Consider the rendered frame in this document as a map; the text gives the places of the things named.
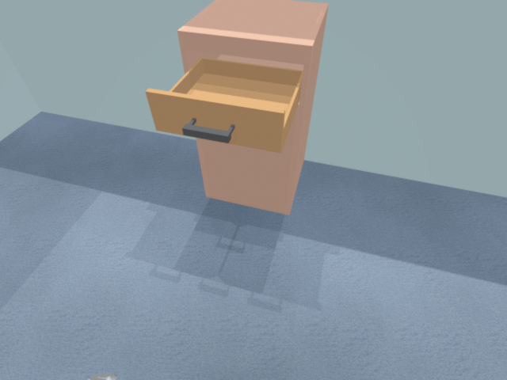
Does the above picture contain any drawer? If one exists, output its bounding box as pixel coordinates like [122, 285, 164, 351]
[145, 58, 303, 153]

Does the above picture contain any cabinet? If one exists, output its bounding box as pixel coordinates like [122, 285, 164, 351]
[177, 0, 329, 215]

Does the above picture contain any handle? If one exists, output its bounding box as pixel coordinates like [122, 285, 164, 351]
[182, 118, 234, 143]

